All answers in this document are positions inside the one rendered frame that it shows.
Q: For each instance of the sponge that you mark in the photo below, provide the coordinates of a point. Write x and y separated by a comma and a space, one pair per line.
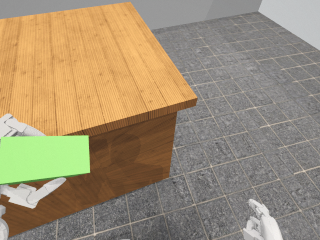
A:
26, 159

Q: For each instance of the table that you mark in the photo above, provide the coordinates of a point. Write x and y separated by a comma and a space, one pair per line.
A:
98, 72

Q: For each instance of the left robot hand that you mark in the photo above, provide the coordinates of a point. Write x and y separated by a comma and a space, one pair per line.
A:
24, 195

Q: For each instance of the right robot hand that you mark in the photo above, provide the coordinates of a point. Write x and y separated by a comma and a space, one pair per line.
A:
265, 229

